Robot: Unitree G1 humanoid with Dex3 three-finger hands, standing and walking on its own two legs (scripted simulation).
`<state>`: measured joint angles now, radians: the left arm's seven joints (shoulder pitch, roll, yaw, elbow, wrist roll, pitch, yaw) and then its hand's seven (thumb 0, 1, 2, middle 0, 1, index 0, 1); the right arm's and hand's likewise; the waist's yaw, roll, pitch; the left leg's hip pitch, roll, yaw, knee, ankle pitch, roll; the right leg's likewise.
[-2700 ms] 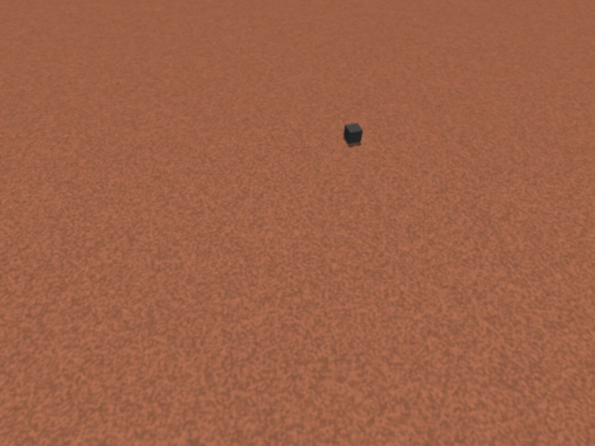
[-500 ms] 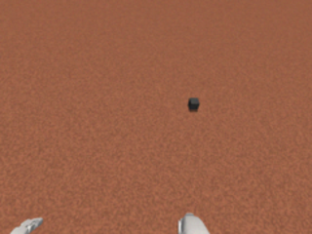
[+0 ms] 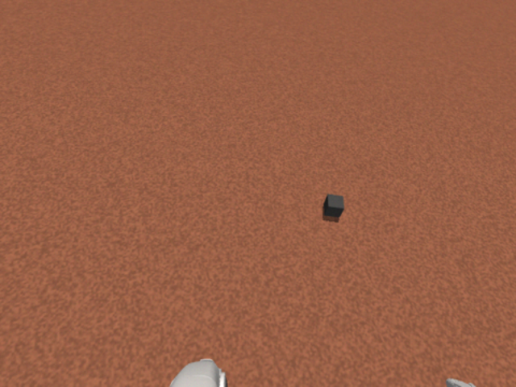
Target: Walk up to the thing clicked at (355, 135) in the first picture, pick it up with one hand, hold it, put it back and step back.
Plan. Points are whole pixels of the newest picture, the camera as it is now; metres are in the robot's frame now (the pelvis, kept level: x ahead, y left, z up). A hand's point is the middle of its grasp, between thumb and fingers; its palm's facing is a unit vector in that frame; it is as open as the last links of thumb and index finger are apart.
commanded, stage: walk up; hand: left
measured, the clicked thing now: (333, 205) +0.99 -0.34 -0.71
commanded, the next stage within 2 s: none
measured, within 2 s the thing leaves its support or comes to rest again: neither
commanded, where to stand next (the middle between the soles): +0.63 -0.59 m, yaw +4 degrees
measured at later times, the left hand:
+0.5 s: hand (210, 301) +0.26 +0.11 -0.11, palm faces -0.03 -0.91 -0.42, open 7.3 cm
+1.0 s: hand (291, 270) +0.36 -0.05 -0.15, palm faces -0.07 -0.96 -0.27, open 7.3 cm
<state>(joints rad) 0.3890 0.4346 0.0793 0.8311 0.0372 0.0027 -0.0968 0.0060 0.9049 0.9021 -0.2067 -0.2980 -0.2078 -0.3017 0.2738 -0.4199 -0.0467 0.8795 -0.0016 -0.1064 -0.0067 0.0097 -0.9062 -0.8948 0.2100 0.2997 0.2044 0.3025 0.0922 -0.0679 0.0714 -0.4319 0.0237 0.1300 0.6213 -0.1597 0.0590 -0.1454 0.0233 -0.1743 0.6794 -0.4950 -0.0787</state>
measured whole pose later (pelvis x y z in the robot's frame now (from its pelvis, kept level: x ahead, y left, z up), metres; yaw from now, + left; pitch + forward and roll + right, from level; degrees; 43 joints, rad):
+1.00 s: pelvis +0.30 -0.31 +0.01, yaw +0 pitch -3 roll +1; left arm 0.31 0.43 0.07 0.80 0.05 0.05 -0.10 0.01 0.91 0.90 -0.21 -0.30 -0.21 -0.30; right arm 0.31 -0.41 -0.04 0.88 0.00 -0.11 -0.06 0.01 -0.90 -0.89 0.21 0.30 0.21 0.30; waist 0.01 -0.13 0.07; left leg -0.32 0.06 0.11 0.65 -0.27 0.02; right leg -0.51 -0.04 0.05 1.15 -0.42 0.00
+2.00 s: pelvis +0.55 -0.63 -0.01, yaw +2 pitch -3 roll +0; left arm 0.23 0.45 0.09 0.88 0.02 -0.02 -0.05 0.00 0.91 0.90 -0.20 -0.30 -0.21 -0.30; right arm 0.31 -0.48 -0.06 0.91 -0.02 -0.04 -0.01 0.01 -0.90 -0.89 0.21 0.30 0.20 0.30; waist -0.03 0.00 0.08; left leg -0.36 0.17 -0.01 0.85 -0.45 0.03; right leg -0.43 -0.08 0.01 0.76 -0.28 0.05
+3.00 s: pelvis +0.59 -0.59 +0.02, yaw +6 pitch -2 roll -1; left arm 0.13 0.39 0.00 1.06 0.01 -0.03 -0.01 0.00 0.91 0.90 -0.21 -0.30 -0.21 -0.30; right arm 0.13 -0.35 0.01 1.07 -0.01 -0.01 0.02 0.01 -0.91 -0.89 0.21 0.30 0.20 0.30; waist 0.01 0.00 0.06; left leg -0.25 0.03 0.04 0.59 -0.31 0.01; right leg -0.27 -0.02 -0.03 0.56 -0.26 0.01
